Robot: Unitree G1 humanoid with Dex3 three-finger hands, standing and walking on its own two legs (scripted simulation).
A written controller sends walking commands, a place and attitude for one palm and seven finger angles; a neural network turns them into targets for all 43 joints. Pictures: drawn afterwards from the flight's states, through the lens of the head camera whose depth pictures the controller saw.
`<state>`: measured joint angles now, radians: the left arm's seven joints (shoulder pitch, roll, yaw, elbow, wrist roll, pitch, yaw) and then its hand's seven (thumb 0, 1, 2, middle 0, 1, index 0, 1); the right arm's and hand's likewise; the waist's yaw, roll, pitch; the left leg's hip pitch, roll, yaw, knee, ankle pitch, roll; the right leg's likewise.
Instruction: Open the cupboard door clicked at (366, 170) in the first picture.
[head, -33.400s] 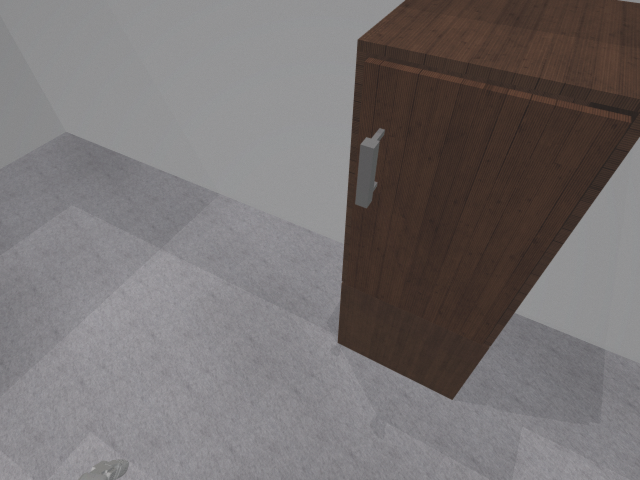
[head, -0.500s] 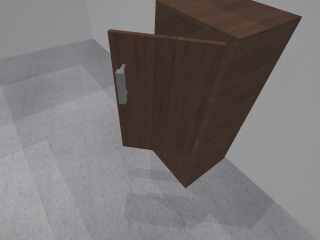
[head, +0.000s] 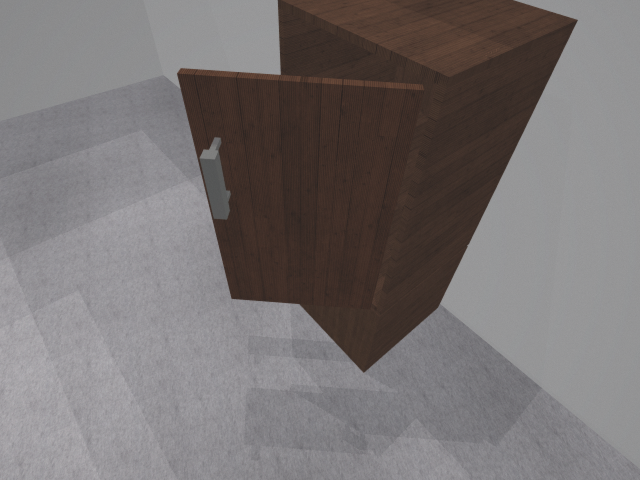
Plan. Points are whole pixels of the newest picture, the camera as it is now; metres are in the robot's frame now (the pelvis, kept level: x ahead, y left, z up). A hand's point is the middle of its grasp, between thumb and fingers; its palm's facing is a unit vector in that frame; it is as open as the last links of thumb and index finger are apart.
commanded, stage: come to a stop and stand still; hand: left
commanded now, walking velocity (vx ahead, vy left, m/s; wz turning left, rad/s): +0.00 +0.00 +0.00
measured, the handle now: (219, 178) +0.57 +0.21 +0.04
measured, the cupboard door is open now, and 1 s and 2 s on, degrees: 46 46 46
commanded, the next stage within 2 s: look again from close up in 0.70 s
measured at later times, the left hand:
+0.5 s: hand out of the picture +0.04 +0.22 -0.16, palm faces +0.03 -0.96 -0.27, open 7.4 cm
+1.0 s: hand out of the picture -0.08 +0.19 -0.18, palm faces +0.04 -0.99 -0.15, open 7.4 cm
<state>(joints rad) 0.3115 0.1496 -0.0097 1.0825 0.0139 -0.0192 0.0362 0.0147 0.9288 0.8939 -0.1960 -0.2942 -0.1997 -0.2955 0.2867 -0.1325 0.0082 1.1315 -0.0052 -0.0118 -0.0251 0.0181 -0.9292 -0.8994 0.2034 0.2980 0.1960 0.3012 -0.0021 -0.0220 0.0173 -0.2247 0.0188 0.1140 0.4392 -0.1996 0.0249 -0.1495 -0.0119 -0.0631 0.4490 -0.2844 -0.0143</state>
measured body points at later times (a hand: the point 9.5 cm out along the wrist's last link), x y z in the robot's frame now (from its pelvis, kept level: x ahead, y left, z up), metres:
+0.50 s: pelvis -0.02 +0.01 +0.00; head -0.04 +0.01 +0.45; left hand +0.04 +0.27 -0.14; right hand +0.08 -0.25 -0.13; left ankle +0.02 +0.10 -0.74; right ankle -0.03 -0.11 -0.74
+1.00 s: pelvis -0.04 +0.03 +0.00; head -0.05 +0.05 +0.45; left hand -0.08 +0.24 -0.17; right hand -0.05 -0.19 -0.15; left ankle +0.02 +0.10 -0.74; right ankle -0.03 -0.11 -0.74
